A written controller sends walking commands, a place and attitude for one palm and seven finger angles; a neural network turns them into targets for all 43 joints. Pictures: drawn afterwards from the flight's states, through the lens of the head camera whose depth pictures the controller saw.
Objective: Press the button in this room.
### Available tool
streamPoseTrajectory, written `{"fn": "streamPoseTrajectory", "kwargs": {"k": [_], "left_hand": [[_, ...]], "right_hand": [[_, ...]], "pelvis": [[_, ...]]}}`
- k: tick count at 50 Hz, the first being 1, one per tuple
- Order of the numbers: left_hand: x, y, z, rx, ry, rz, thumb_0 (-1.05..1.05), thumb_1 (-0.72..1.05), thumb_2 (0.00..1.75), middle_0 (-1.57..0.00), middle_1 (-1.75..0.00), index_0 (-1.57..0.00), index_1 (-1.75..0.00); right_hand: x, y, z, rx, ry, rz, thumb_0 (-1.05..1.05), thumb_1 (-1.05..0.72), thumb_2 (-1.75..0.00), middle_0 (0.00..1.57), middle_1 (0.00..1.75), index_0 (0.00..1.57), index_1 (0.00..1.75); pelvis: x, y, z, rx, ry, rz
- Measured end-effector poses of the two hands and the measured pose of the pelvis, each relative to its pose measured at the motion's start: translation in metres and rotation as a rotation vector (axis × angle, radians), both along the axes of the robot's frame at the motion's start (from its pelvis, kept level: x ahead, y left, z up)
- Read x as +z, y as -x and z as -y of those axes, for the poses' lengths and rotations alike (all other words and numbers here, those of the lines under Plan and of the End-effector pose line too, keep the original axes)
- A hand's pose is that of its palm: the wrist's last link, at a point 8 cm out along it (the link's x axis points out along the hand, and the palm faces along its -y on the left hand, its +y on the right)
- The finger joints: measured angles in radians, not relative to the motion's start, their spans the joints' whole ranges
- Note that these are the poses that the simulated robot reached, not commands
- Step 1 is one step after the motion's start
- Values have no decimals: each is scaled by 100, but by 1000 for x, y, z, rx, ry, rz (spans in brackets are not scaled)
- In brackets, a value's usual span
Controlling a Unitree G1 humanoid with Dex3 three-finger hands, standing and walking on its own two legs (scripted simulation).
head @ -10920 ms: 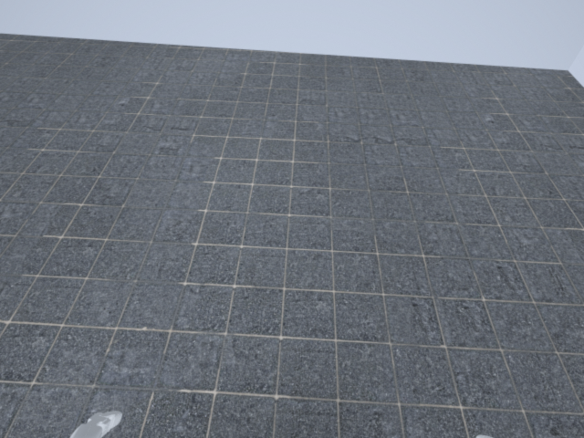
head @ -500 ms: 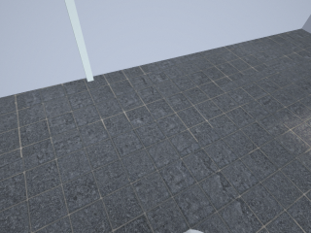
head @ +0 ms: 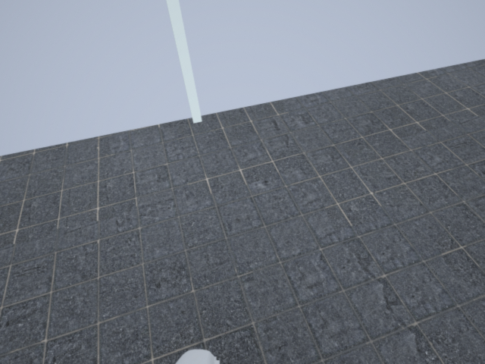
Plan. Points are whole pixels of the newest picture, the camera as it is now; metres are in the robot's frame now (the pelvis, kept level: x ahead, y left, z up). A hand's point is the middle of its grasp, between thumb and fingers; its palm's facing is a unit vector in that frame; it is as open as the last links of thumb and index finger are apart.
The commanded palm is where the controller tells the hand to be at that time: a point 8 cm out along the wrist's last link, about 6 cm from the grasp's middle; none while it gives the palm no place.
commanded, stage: turn or walk to find it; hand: left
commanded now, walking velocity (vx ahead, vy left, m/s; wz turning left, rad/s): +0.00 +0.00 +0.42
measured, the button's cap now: out of the picture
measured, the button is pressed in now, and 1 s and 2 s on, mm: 0 0 0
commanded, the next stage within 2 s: none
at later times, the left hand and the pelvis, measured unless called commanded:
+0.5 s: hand out of the picture +0.00 +0.28 -0.17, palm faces +0.24 -0.94 -0.23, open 7.4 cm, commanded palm none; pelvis -0.03 +0.06 +0.00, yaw +11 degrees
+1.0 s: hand out of the picture -0.05 +0.19 -0.15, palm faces +0.42 -0.86 -0.27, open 7.4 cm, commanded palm none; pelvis -0.04 -0.01 +0.00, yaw +26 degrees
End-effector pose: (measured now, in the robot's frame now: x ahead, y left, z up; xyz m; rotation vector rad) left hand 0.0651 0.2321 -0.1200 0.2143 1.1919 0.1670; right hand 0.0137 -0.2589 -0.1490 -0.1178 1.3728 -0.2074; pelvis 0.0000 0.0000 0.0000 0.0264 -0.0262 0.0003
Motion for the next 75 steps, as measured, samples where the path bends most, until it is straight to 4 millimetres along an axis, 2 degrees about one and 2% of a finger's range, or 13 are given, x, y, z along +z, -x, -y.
{"fn": "streamPoseTrajectory", "kwargs": {"k": [6,13,17,23,29,37,44,50,56,62,65,69,75], "left_hand": [[-16,43,-23,87,25,-57,1,91,90,-21,-30,-20,-30],[-45,94,-70,194,49,-147,1,91,90,-21,-30,-20,-30],[-36,101,-86,223,50,-160,1,91,90,-20,-30,-19,-30],[-21,89,-97,244,35,-74,1,91,90,-20,-30,-19,-30],[-11,69,-90,245,13,1,1,91,90,-20,-30,-19,-30],[0,53,-53,250,-26,104,1,91,90,-20,-30,-19,-30],[11,99,-17,339,-38,64,0,91,90,-21,-30,-20,-30],[8,144,0,436,-22,0,1,91,90,-21,-30,-20,-30],[-4,196,7,537,12,-64,1,90,90,-21,-30,-20,-30],[-31,259,0,642,56,-134,1,90,90,-21,-30,-20,-30],[-37,280,-5,674,66,-177,1,91,90,-21,-30,-20,-30],[-30,284,-13,703,67,-156,1,91,90,-20,-30,-19,-30],[-16,264,-21,713,27,-60,1,91,90,-20,-30,-19,-30]], "right_hand": [[7,-26,-17,100,33,7,0,-91,-90,20,30,20,30],[17,-74,-63,223,75,143,0,-90,-90,20,30,20,30],[30,-81,-85,259,73,175,0,-90,-89,20,30,20,30],[32,-80,-102,295,44,171,0,-90,-89,20,30,20,30],[22,-63,-94,293,18,137,0,-90,-89,21,30,20,30],[-7,-37,-52,300,-18,42,0,-90,-89,21,30,20,30],[-8,-46,-23,360,-26,1,0,-90,-89,20,30,20,30],[-3,-60,-17,438,-9,-14,0,-90,-90,20,30,20,30],[3,-87,-41,548,13,4,0,-91,-90,20,30,19,30],[9,-122,-95,671,23,143,0,-91,-90,20,30,20,30],[18,-128,-119,711,12,203,0,-90,-90,20,30,20,30],[28,-127,-136,748,4,225,0,-90,-89,20,30,20,30],[22,-121,-137,775,-27,198,0,-90,-89,20,30,20,30]], "pelvis": [[-3,8,-15,59,13,-9],[-16,18,-47,112,34,-8],[-5,20,-57,138,57,-9],[3,25,-62,183,59,-15],[2,30,-53,227,43,-13],[-9,36,-18,297,10,-25],[-1,41,4,377,-10,-7],[2,44,11,447,-14,-15],[0,52,6,508,-7,-25],[-13,70,-12,565,27,-22],[-13,76,-17,573,18,-12],[-5,79,-19,608,36,-2],[-2,81,-13,651,29,-4]]}}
